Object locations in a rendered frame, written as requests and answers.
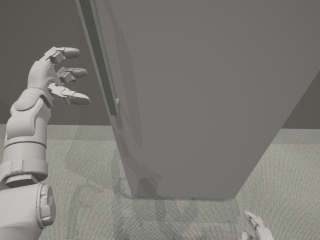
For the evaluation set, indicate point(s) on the robot right hand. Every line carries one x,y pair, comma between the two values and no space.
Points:
261,232

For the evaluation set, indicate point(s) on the fridge door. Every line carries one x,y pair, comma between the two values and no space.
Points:
204,86

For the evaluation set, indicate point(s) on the robot left forearm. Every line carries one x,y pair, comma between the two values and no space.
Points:
24,158

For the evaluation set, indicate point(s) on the handle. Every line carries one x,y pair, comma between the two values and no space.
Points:
93,29

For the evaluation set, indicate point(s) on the robot left upper arm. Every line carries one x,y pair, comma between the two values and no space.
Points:
25,211

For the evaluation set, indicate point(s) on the robot left hand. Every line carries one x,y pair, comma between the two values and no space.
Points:
43,76

